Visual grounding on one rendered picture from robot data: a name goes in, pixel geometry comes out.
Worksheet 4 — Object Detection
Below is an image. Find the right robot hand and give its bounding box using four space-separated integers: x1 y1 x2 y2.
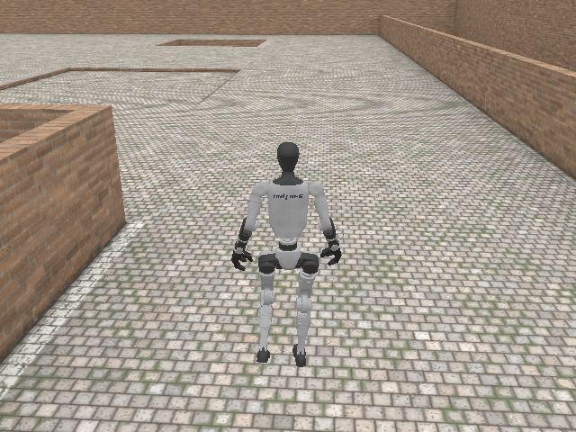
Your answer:
320 247 342 266

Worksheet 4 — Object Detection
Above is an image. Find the left robot hand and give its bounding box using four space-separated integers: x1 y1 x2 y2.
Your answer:
231 250 253 271

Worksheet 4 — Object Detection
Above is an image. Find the robot right forearm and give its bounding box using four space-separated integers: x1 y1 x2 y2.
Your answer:
323 217 339 251

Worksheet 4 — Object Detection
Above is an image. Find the robot left forearm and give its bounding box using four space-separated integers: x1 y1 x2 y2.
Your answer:
234 217 252 254

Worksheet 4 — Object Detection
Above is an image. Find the robot left upper arm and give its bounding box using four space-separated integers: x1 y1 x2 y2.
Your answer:
244 181 269 231

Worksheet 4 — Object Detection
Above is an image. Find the robot left shin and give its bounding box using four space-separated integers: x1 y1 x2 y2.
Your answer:
259 290 273 351

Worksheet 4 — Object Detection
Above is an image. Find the right robot thigh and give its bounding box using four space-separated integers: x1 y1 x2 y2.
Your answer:
295 251 319 313

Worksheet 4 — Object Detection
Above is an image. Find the robot right upper arm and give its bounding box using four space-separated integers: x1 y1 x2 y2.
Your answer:
307 181 332 231

